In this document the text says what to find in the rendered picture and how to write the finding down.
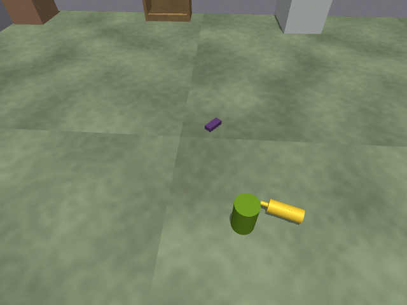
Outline bookshelf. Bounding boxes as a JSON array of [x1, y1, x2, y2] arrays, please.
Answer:
[[142, 0, 192, 22]]

